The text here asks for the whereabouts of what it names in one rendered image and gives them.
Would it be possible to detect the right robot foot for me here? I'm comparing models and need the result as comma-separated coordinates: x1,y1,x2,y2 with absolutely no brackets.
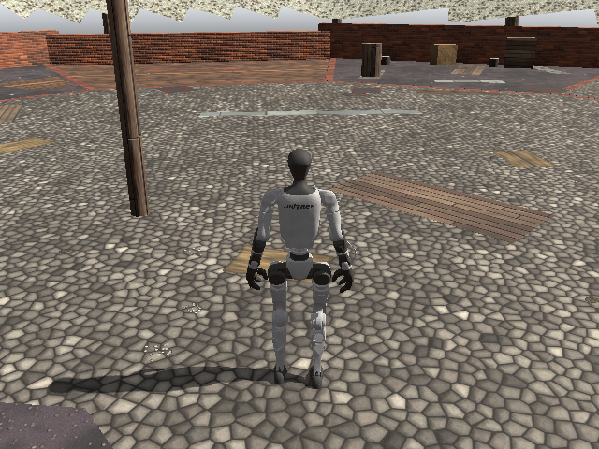
310,365,324,389

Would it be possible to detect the left robot shin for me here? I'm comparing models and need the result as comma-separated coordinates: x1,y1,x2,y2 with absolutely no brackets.
272,311,286,371

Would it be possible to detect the robot left upper arm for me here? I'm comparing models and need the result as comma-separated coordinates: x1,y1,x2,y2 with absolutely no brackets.
256,189,280,241

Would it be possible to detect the robot left forearm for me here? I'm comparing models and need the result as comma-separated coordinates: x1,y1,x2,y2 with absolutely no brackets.
248,228,266,269

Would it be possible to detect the robot right upper arm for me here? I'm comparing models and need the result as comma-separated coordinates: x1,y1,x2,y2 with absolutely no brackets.
319,189,343,241

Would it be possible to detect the robot right hand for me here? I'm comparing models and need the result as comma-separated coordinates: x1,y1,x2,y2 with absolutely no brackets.
332,268,354,293

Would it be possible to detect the robot left hand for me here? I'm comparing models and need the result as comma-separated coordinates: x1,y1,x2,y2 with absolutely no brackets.
246,266,268,290

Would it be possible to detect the robot right forearm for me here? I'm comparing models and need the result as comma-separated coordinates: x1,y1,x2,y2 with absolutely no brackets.
333,228,352,270

